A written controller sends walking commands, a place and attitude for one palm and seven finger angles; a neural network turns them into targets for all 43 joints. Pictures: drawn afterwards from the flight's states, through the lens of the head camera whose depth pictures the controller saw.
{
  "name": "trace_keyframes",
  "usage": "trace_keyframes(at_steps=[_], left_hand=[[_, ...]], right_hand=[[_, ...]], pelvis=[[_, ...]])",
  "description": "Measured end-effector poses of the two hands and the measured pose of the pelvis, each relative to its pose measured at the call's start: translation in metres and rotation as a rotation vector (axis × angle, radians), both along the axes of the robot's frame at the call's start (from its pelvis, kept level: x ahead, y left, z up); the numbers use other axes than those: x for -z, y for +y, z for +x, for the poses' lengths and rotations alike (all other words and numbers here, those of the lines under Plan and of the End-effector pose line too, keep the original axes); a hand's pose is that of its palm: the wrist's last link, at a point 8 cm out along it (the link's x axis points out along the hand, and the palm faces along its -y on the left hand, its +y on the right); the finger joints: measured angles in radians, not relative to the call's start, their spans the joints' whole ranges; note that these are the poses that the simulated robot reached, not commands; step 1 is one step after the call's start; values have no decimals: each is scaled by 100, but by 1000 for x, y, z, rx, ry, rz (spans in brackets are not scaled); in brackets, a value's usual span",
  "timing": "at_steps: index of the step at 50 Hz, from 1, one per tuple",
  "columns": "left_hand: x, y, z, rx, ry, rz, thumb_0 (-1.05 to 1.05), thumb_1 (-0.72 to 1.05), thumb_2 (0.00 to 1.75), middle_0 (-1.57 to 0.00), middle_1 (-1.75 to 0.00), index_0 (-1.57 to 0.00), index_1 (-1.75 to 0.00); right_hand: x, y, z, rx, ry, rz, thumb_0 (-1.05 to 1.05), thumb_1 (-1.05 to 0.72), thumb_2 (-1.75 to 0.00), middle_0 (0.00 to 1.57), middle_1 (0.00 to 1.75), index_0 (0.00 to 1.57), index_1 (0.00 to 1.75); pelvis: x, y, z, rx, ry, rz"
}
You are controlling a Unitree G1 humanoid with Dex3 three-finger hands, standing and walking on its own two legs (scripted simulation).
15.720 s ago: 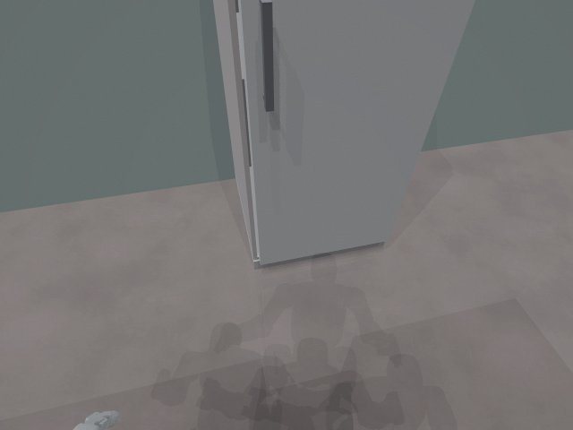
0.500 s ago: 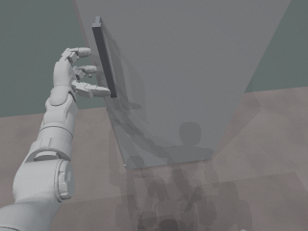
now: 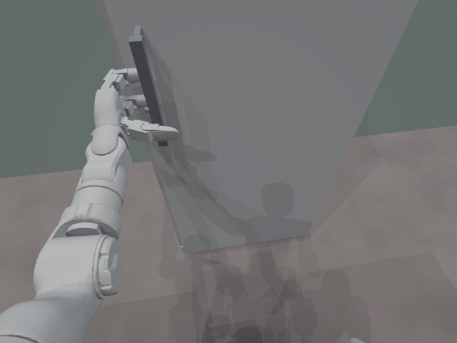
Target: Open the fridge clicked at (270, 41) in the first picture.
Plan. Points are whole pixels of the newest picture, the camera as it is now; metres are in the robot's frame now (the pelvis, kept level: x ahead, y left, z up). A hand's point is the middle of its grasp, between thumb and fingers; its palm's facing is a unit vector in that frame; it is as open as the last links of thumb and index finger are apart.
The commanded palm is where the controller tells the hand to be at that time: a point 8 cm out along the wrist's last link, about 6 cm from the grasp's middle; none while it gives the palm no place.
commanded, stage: feel for the door with the fingertips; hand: left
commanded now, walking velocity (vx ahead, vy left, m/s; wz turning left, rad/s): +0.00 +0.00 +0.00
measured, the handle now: (152, 93) +0.54 +0.15 +0.16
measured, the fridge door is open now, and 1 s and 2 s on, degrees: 0 0 0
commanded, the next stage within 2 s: slide the fingers in behind the handle in 0.30 s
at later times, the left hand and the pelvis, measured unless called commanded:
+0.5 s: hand (146, 101) +0.50 +0.15 +0.17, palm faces +0.14 -0.99 +0.00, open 13.6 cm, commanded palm +0.46 +0.21 +0.16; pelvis +0.00 +0.00 +0.00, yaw +1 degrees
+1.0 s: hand (151, 103) +0.49 +0.14 +0.17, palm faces +0.12 -0.99 +0.02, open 14.0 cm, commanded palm +0.45 +0.19 +0.16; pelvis +0.01 +0.01 +0.00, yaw +0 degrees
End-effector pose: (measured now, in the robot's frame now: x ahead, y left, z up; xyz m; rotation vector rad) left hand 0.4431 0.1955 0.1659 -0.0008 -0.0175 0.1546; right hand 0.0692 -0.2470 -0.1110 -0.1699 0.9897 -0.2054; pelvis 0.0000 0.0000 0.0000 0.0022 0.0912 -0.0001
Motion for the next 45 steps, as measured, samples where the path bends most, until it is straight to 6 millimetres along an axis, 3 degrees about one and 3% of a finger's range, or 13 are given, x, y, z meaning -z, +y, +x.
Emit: trace_keyframes(at_steps=[7,15,27,45], left_hand=[[-3,10,8,1,16,12,-1,-50,30,-30,-120,-30,-119],[-2,2,22,32,21,-2,-1,-50,30,-31,-121,-31,-120],[-1,4,25,18,5,3,-1,-50,30,-36,-124,-36,-123],[6,3,18,29,-6,7,-1,-50,30,-31,-120,-30,-120]], right_hand=[[1,-4,-4,-5,27,-21,1,-90,-89,21,29,20,30],[4,-8,-19,-1,87,-32,1,-90,-89,21,29,20,30],[6,-4,-37,18,130,-17,1,-90,-89,21,29,20,30],[4,-1,-21,14,84,-16,1,-90,-89,21,29,20,30]], pelvis=[[1,0,-2,-12,11,-2],[2,2,1,-19,38,-4],[3,3,2,-15,47,-6],[3,6,4,-8,39,-9]])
